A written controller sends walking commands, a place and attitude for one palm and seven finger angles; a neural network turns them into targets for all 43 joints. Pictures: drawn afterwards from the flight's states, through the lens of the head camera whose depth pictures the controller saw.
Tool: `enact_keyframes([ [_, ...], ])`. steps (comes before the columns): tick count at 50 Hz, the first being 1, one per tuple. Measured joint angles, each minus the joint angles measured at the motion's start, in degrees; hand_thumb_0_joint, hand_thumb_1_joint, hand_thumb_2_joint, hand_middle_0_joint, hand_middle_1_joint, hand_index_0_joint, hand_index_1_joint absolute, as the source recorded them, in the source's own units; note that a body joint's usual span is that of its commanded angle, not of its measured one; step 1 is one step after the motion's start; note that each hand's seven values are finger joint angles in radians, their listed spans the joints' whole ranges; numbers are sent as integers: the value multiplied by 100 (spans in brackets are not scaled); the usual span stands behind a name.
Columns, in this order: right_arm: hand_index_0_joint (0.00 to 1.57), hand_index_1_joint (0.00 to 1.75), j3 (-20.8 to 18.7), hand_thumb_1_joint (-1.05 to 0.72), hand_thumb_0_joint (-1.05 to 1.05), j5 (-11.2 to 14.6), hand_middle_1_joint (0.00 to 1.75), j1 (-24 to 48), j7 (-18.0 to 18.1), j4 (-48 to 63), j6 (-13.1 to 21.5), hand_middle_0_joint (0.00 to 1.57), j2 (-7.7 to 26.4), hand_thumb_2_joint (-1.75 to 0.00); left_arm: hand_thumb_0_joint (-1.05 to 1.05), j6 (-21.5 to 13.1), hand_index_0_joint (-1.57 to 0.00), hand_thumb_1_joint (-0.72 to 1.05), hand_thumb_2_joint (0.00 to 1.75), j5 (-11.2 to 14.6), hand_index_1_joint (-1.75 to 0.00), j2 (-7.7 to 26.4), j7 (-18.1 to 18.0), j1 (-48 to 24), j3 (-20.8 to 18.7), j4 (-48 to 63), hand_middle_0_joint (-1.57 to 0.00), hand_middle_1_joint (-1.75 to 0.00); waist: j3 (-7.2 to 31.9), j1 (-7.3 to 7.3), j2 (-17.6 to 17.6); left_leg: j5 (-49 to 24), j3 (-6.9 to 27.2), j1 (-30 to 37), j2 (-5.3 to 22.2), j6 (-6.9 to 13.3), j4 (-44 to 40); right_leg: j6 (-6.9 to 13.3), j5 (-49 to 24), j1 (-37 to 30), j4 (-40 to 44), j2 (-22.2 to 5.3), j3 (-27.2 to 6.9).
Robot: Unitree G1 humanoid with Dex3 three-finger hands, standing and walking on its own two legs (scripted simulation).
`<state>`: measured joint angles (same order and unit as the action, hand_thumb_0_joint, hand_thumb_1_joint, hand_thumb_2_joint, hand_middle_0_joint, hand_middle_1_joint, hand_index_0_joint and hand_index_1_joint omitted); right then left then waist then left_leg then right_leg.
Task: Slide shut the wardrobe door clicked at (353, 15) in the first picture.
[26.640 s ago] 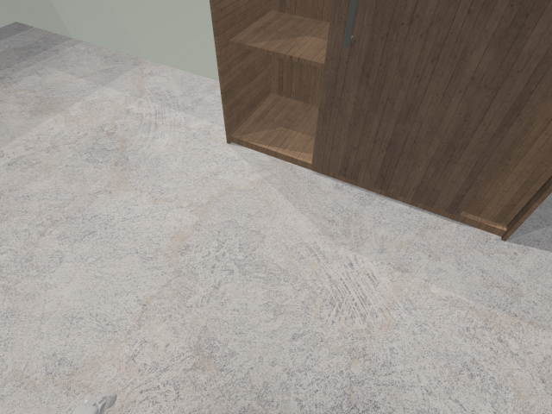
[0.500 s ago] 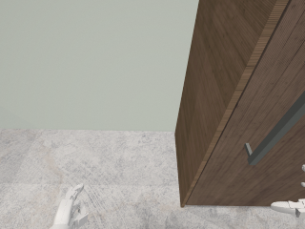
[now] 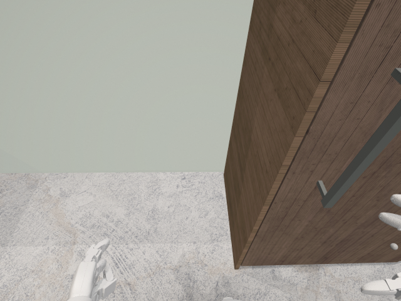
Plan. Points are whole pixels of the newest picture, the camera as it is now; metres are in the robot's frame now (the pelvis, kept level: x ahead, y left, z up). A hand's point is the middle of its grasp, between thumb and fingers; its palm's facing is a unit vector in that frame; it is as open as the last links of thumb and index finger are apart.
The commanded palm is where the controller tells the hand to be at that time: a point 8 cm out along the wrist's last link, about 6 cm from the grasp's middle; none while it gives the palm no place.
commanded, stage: draw the hand back to the body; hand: right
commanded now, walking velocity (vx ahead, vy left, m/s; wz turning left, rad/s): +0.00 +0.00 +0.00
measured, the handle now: (356, 152) +0.36 -0.30 +0.13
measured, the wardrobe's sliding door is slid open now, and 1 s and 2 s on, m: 0.00 0.00 0.00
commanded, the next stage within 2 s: step back with the hand held close in 1.42 s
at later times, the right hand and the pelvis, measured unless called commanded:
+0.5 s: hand (395, 236) +0.20 -0.30 +0.12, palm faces +0.34 +0.88 -0.32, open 13.9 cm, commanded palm +0.15 -0.33 +0.16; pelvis +0.01 -0.01 +0.02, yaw +2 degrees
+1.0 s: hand (387, 196) +0.24 -0.27 +0.18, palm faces +0.38 +0.85 -0.38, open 9.2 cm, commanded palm +0.18 -0.31 +0.20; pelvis +0.03 -0.02 +0.04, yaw +3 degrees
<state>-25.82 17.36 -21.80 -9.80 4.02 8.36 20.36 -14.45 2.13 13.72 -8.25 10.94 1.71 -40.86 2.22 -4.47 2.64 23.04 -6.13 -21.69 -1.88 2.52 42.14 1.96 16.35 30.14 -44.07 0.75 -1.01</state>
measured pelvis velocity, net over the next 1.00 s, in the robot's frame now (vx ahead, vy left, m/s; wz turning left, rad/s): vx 0.03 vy -0.02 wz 0.06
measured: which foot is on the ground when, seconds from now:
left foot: down 0.00-1.00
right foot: down 0.00-1.00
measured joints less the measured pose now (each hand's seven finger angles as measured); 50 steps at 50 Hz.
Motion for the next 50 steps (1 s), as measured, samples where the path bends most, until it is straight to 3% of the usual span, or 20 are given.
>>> enact_keyframes([
  [9, 26, 115, -446, 55, -1, 1000, 115, -58, -1831, -458, -176, 26, 672, -20, 1, -304, -21, 90, 90, 221, -30, 146, 67, 225, 47, 325, -21, -30, -8, 237, 81, -133, 132, 240, -160, 25, -256, -67, -12, -265, 158, -170, 98],
  [14, 26, 114, -623, 55, -1, 1208, 115, -143, -1973, -406, -226, 26, 588, -20, 1, -396, -20, 90, 90, 294, -30, 294, 173, 337, -49, 485, -20, -30, 68, 246, 73, -162, 206, 335, -173, -13, -332, -51, -1, -373, 213, -190, 164],
  [18, 25, 113, -463, 52, -1, 1062, 113, -230, -1751, -143, -352, 25, 386, -22, 1, -435, -20, 90, 90, 308, -30, 352, 185, 345, -100, 533, -20, -30, 46, 209, 53, -195, 227, 453, -153, -37, -415, -7, -13, -479, 266, -167, 185],
  [21, 25, 109, -63, 47, -1, 106, 110, -289, -508, 304, -385, 25, 302, -25, 1, -338, -20, 90, 90, 104, -30, 282, 173, 310, -155, 504, -20, -30, -84, 170, 38, -329, 204, 749, -142, -30, -722, 21, -104, -721, 479, -139, 154],
  [23, 25, 106, 159, 42, -1, -361, 107, -471, 292, 619, -389, 25, 174, -27, 1, -242, -20, 90, 90, 30, -30, 197, 183, 258, -136, 499, -20, -30, -178, 176, 16, -456, 231, 963, -121, -67, -994, 37, -206, -931, 726, -113, 175],
  [26, 25, 101, 419, 33, -1, -841, 102, -691, 1053, 1018, -353, 25, 41, -31, 1, -145, -20, 90, 90, -52, -30, 69, 201, 235, -93, 479, -20, -30, -293, 141, -7, -622, 284, 1248, -76, -116, -1358, 74, -349, -1226, 1085, -62, 224],
  [29, 24, 96, 560, 23, -1, -1113, 96, -731, 1448, 1210, -288, 25, -10, -36, 1, -35, -20, 90, 90, -109, -30, -40, 246, 211, -40, 417, -20, -30, -396, 84, -13, -733, 332, 1493, -11, -161, -1628, 115, -468, -1500, 1399, 6, 272],
  [35, 24, 84, 655, 3, -1, -1319, 84, -544, 1704, 1258, -302, 24, -72, -46, 1, 246, -21, 90, 90, -178, -30, -174, 365, 120, 54, 297, -21, -30, -495, 25, 16, -857, 427, 1844, 100, -226, -1987, 179, -640, -1935, 1898, 120, 367],
  [50, 22, 52, 793, -51, 0, -1305, 52, -494, 1615, 1773, -450, 22, -72, -72, 1, 662, -21, 90, 90, -187, -30, -69, 485, 26, -73, 462, -21, -30, -502, 95, 31, -944, 507, 2175, 83, -196, -2334, 140, -694, -2288, 2231, 105, 429],
])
